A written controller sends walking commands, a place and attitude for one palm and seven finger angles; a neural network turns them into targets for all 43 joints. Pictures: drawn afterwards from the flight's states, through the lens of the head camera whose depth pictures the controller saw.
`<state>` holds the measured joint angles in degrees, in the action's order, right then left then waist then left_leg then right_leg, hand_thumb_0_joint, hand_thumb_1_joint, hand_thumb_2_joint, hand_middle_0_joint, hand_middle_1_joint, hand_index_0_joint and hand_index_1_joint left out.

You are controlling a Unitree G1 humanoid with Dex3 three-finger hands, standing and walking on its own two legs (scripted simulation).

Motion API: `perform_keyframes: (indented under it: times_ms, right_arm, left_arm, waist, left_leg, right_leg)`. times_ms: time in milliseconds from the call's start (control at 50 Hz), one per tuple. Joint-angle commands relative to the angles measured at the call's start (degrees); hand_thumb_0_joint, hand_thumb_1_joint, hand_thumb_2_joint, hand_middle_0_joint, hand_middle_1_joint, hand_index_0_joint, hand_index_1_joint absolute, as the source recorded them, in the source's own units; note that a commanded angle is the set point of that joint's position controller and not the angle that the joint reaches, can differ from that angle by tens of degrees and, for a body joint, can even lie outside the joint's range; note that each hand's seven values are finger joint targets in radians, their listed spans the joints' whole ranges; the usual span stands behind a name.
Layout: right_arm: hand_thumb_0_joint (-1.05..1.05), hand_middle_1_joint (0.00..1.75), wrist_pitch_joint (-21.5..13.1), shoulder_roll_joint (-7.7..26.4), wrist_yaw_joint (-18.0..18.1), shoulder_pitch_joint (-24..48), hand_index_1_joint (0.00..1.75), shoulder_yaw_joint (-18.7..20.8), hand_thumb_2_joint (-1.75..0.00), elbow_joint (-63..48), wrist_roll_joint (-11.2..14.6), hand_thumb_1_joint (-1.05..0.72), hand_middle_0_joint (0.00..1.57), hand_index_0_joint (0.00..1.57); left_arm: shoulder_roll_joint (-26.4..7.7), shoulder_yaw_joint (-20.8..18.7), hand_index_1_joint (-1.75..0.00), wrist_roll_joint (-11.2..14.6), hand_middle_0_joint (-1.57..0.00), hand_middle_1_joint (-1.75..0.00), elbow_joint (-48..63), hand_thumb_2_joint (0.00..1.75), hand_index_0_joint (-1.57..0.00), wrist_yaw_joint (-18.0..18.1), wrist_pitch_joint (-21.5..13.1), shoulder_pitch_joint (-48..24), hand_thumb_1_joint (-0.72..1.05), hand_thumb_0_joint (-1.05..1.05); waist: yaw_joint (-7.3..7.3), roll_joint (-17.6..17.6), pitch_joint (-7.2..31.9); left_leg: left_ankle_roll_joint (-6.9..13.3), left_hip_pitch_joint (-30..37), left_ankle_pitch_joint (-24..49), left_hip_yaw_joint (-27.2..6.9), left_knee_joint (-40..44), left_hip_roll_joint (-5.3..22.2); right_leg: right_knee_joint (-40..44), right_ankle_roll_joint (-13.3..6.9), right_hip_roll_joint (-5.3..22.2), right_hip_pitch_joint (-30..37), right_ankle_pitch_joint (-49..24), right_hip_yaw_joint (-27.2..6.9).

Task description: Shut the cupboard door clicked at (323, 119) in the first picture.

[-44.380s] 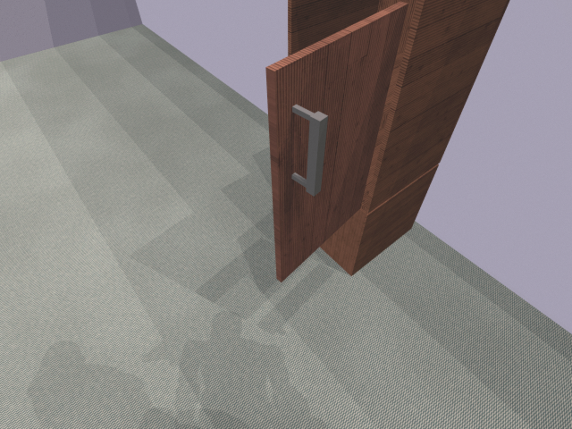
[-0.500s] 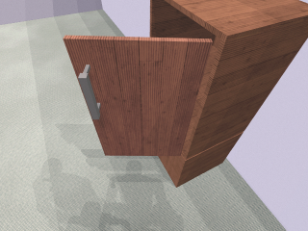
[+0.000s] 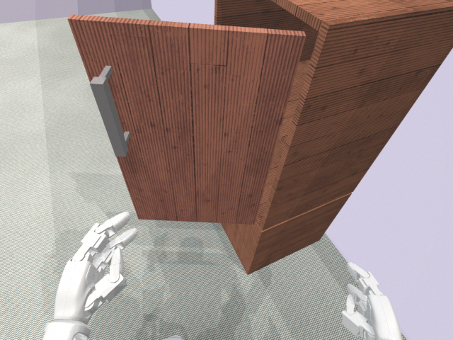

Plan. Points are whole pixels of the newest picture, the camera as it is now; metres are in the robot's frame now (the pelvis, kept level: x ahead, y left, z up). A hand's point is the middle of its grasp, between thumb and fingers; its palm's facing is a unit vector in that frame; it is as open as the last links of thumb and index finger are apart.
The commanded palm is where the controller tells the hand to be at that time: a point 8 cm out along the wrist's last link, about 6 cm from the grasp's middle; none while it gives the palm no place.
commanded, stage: raise the hand and make a fist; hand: left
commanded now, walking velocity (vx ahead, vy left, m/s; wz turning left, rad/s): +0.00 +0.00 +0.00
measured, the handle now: (114, 114) +0.48 +0.24 +0.14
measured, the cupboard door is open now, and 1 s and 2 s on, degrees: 63 63 63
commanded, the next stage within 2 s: bring the fist close to the handle in 1.58 s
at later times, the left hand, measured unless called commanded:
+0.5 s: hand (104, 269) +0.21 +0.19 +0.07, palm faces +0.03 -1.00 -0.04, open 4.2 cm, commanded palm +0.17 +0.24 +0.07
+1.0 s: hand (83, 245) +0.22 +0.21 +0.12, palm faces +0.02 -1.00 -0.05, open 3.1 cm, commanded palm +0.20 +0.26 +0.13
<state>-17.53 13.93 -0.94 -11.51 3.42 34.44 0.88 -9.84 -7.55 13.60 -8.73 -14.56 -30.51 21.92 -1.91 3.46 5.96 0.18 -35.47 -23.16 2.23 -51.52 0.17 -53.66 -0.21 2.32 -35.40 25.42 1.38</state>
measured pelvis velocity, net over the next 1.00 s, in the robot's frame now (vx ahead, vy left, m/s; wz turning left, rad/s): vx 0.01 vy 0.02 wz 0.02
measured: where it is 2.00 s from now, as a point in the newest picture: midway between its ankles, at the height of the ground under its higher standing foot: outside the picture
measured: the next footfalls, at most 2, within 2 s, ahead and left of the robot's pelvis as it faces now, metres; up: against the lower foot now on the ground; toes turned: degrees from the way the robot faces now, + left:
none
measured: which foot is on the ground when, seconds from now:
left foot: down 0.00-1.00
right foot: down 0.00-1.00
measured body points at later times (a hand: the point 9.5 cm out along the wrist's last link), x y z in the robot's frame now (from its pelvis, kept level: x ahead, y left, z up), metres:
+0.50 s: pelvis +0.02 -0.01 -0.01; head +0.06 -0.03 +0.44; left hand +0.21 +0.24 +0.07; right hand +0.18 -0.24 -0.10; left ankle +0.03 +0.12 -0.69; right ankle +0.02 -0.11 -0.69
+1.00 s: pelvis +0.01 +0.02 +0.01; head +0.01 +0.01 +0.46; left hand +0.22 +0.26 +0.13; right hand +0.21 -0.19 -0.04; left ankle +0.03 +0.12 -0.69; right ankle +0.02 -0.11 -0.69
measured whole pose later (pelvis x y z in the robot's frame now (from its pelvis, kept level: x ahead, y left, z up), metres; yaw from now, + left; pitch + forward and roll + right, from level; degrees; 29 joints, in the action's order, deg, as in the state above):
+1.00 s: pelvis +0.01 +0.02 +0.01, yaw +1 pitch +3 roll -2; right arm -14.2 12.8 3.2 -14.9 -3.8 29.3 3.6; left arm -15.0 -9.5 16.8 13.6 -13.2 -5.9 21.5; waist 1.7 -2.6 5.2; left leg 1.1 -28.9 -23.8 -0.8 -49.2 0.2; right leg -46.2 0.8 1.6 -25.7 23.9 3.7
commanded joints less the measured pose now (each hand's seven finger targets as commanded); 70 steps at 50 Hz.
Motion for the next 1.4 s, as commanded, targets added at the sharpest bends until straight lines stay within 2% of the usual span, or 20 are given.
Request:
perform_keyframes:
  times_ms: [0, 60, 100, 180, 260, 320, 400, 440, 540, 600, 700, 740, 780, 860, 940, 1000, 1120, 1220, 1300, 1380]
  right_arm:
    - [0.00, 0.30, -0.6, 6.6, 0.3, 6.0, 0.30, 2.2, -0.90, -14.3, 0.3, -0.90, 0.20, 0.20]
    - [0.00, 0.30, -1.0, 5.5, 1.5, 3.1, 0.30, 1.5, -0.90, -15.2, 0.2, -0.90, 0.20, 0.20]
    - [0.00, 0.30, -1.5, 6.1, 2.7, 0.9, 0.30, 0.9, -0.90, -13.6, -0.2, -0.90, 0.20, 0.20]
    - [0.00, 0.30, -2.2, 7.0, 4.8, -0.3, 0.30, 0.3, -0.90, -9.7, 0.6, -0.90, 0.20, 0.20]
    - [0.00, 0.30, -0.3, 7.4, 6.0, 0.5, 0.30, 0.2, -0.90, -11.5, 2.3, -0.90, 0.20, 0.20]
    - [0.00, 0.30, 2.3, 5.8, 5.7, 2.6, 0.30, -0.3, -0.90, -15.1, 2.9, -0.90, 0.20, 0.20]
    - [0.00, 0.30, 3.3, 3.0, 5.3, 3.5, 0.30, -0.9, -0.90, -15.4, 1.9, -0.90, 0.20, 0.20]
    - [0.00, 0.30, 2.6, 2.8, 4.8, 1.7, 0.30, -0.6, -0.90, -14.5, 1.5, -0.90, 0.20, 0.20]
    - [0.00, 0.30, 0.4, 5.7, 4.7, -0.6, 0.30, -0.6, -0.90, -12.9, 1.8, -0.90, 0.20, 0.20]
    - [0.00, 0.30, -0.9, 7.1, 5.3, -0.8, 0.30, -0.7, -0.90, -13.1, 2.3, -0.90, 0.20, 0.20]
    - [0.00, 0.30, -0.7, 6.6, 5.9, 0.2, 0.30, -1.2, -0.90, -13.8, 2.2, -0.90, 0.20, 0.20]
    - [0.00, 0.30, -0.4, 5.6, 5.7, 0.4, 0.30, -1.9, -0.90, -14.1, 2.3, -0.90, 0.20, 0.20]
    - [0.00, 0.30, -0.1, 5.6, 5.2, 0.5, 0.30, -2.4, -0.90, -14.0, 2.4, -0.90, 0.20, 0.20]
    - [0.00, 0.30, 0.3, 6.6, 4.7, 0.4, 0.30, -3.0, -0.90, -13.7, 2.7, -0.90, 0.20, 0.20]
    - [0.00, 0.30, 0.4, 7.3, 5.0, 0.3, 0.30, -3.5, -0.90, -13.9, 2.9, -0.90, 0.20, 0.20]
    - [0.00, 0.30, 0.2, 7.2, 5.5, 0.7, 0.30, -3.9, -0.90, -13.8, 2.4, -0.90, 0.20, 0.20]
    - [0.00, 0.30, -0.8, 6.1, 5.1, 1.5, 0.30, -4.5, -0.90, -11.6, 2.3, -0.90, 0.20, 0.20]
    - [0.00, 0.30, -0.9, 6.8, 4.9, 1.5, 0.30, -4.2, -0.90, -10.7, 3.1, -0.90, 0.20, 0.20]
    - [0.00, 0.30, -0.2, 7.4, 5.1, 2.1, 0.30, -3.9, -0.90, -11.7, 2.9, -0.90, 0.20, 0.20]
    - [0.00, 0.30, -0.4, 6.5, 5.1, 2.5, 0.30, -3.7, -0.90, -12.2, 2.2, -0.90, 0.20, 0.20]
  left_arm:
    - [-12.4, -10.6, -0.64, 3.3, -0.51, -0.64, 15.9, 0.90, -0.51, -3.7, -2.3, 12.2, 0.90, 0.00]
    - [-11.9, -9.0, -0.70, 4.5, -0.57, -0.70, 32.9, 0.90, -0.57, -1.2, -3.4, 4.6, 0.90, 0.00]
    - [-12.1, -5.9, -0.74, 4.8, -0.60, -0.74, 41.8, 0.90, -0.60, -0.8, -6.2, -3.3, 0.90, 0.00]
    - [-9.2, -1.0, -0.82, 5.8, -0.68, -0.82, 32.5, 0.90, -0.68, -5.4, -6.4, -5.2, 0.90, 0.00]
    - [-12.6, -5.2, -0.90, 6.1, -0.75, -0.90, 20.3, 0.90, -0.75, -11.1, 6.8, 2.5, 0.90, 0.00]
    - [-15.6, -12.0, -0.96, 7.7, -0.81, -0.96, 21.9, 0.90, -0.81, -10.8, 17.4, 7.7, 0.90, 0.00]
    - [-16.1, -19.1, -1.04, 9.8, -0.88, -1.04, 30.4, 0.90, -0.88, -3.1, 17.5, 9.0, 0.90, 0.00]
    - [-12.4, -15.8, -1.08, 9.5, -0.92, -1.08, 32.1, 0.90, -0.92, -1.2, 13.5, 9.5, 0.90, 0.00]
    - [-7.3, -3.9, -1.18, 6.9, -1.01, -1.18, 29.1, 0.90, -1.01, -3.2, 7.8, 5.3, 0.90, 0.00]
    - [-9.7, -2.4, -1.24, 5.8, -1.06, -1.24, 30.1, 0.90, -1.06, -4.3, 8.9, 2.3, 0.90, 0.00]
    - [-17.0, -10.8, -1.34, 4.5, -1.15, -1.34, 36.9, 0.90, -1.15, 0.5, 10.8, 0.2, 0.90, 0.00]
    - [-14.4, -10.2, -1.38, 5.1, -1.19, -1.38, 38.6, 0.90, -1.19, 2.7, 11.2, -0.1, 0.90, 0.00]
    - [-12.3, -8.9, -1.42, 5.4, -1.23, -1.42, 38.3, 0.90, -1.23, 3.9, 12.3, 0.3, 0.90, 0.00]
    - [-9.2, -3.6, -1.50, 4.7, -1.30, -1.50, 32.9, 0.90, -1.30, 2.4, 18.3, -1.4, 0.90, 0.00]
    - [-11.4, -3.1, -1.50, 3.6, -1.30, -1.50, 31.9, 0.90, -1.30, 0.1, 23.8, -5.8, 0.90, 0.00]
    - [-15.5, -7.6, -1.50, 3.7, -1.30, -1.50, 35.9, 0.90, -1.30, 1.2, 23.8, -10.4, 0.90, 0.00]
    - [-14.4, -9.5, -1.50, 4.9, -1.30, -1.50, 35.9, 0.90, -1.30, 2.8, 20.9, -15.7, 0.90, 0.00]
    - [-10.2, -4.5, -1.50, 4.8, -1.30, -1.50, 27.3, 0.90, -1.30, -0.8, 26.3, -11.0, 0.90, 0.00]
    - [-13.9, -8.0, -1.50, 4.7, -1.30, -1.50, 27.8, 0.90, -1.30, -1.5, 29.7, -9.5, 0.90, 0.00]
    - [-15.2, -11.3, -1.50, 4.9, -1.30, -1.50, 35.1, 0.90, -1.30, 1.7, 25.0, -14.6, 0.90, 0.00]
  waist:
    - [8.12, -12.6, 8.6]
    - [4.54, -16.4, 14.9]
    - [0.59, -13.3, 16.4]
    - [-3.37, -5.0, 7.1]
    - [0.01, 2.3, 7.7]
    - [5.01, 0.8, 14.5]
    - [7.85, 2.7, 16.4]
    - [6.64, 0.9, 13.4]
    - [2.03, -3.0, 5.1]
    - [1.43, -4.5, 4.9]
    - [4.70, -7.7, 10.1]
    - [4.93, -9.2, 9.3]
    - [4.76, -11.4, 7.4]
    - [2.78, -7.7, 0.6]
    - [2.49, -6.0, -0.5]
    - [3.19, -6.1, 2.7]
    - [3.62, -8.3, 5.3]
    - [3.53, -5.5, 0.7]
    - [4.61, -2.3, 0.9]
    - [4.88, -4.4, 5.3]
  left_leg:
    - [-0.2, -4.0, 4.5, -0.2, 1.2, -2.7]
    - [1.0, -0.1, 8.7, -2.0, -3.1, -1.8]
    - [1.6, 0.0, 10.3, -3.2, -7.1, -1.0]
    - [1.7, -6.5, 5.0, -4.7, -10.9, 0.4]
    - [1.8, -10.0, 4.5, -3.7, -8.7, 0.1]
    - [1.5, -6.9, 9.0, -3.4, -5.1, -1.4]
    - [0.5, -3.5, 14.5, -4.1, -1.9, -1.1]
    - [0.3, -1.7, 16.2, -4.2, 0.6, -1.1]
    - [0.9, -0.1, 9.8, -4.1, 1.9, -0.8]
    - [1.5, 1.5, 5.2, -4.6, 3.7, -0.6]
    - [1.4, 6.1, 5.7, -5.3, 7.9, -0.3]
    - [0.8, 7.6, 6.1, -5.5, 9.9, 0.0]
    - [0.3, 8.6, 7.9, -5.6, 10.9, 0.2]
    - [0.6, 7.9, 4.4, -6.1, 13.3, 0.7]
    - [1.1, 9.2, 4.1, -6.2, 14.9, 0.5]
    - [1.2, 12.1, 6.8, -6.1, 15.6, 0.3]
    - [0.6, 16.3, 12.0, -5.3, 16.8, 0.0]
    - [0.9, 15.1, 10.8, -4.3, 18.0, -0.2]
    - [1.4, 14.9, 12.3, -3.9, 18.1, -0.6]
    - [1.1, 17.8, 14.4, -3.4, 18.1, -0.8]
  right_leg:
    - [2.2, -2.3, -1.6, 2.0, -4.5, -0.4]
    - [1.7, -1.9, -2.3, 0.0, -9.1, -2.0]
    - [0.7, -1.2, -2.7, -2.6, -12.3, -3.3]
    - [3.0, -0.1, -2.8, -7.4, -7.7, -5.0]
    - [8.4, 1.6, -0.6, -0.2, -6.0, -8.7]
    - [9.1, 3.3, 1.7, 11.3, -14.2, -9.9]
    - [6.1, 3.4, 0.9, 17.8, -30.7, -6.4]
    - [5.0, 2.3, -0.3, 14.5, -33.2, -2.9]
    - [7.4, 0.6, -2.2, 3.0, -14.6, -1.1]
    - [9.6, -0.4, -2.7, 2.1, -5.0, -0.8]
    - [9.2, -1.2, -3.2, 6.9, -5.6, 1.4]
    - [9.0, -1.4, -3.5, 7.9, -7.3, 2.7]
    - [9.2, -1.6, -3.8, 8.3, -9.8, 3.5]
    - [12.6, -1.0, -3.9, 7.7, -8.1, 3.7]
    - [15.3, -0.8, -3.5, 9.7, -8.0, 3.1]
    - [16.1, -1.0, -3.6, 12.7, -9.8, 3.0]
    - [17.1, -1.2, -3.6, 15.8, -14.1, 3.3]
    - [20.2, -0.8, -3.0, 16.3, -14.6, 2.7]
    - [21.0, -0.6, -2.6, 18.3, -16.1, 2.0]
    - [19.9, -0.5, -2.9, 18.8, -17.3, 2.4]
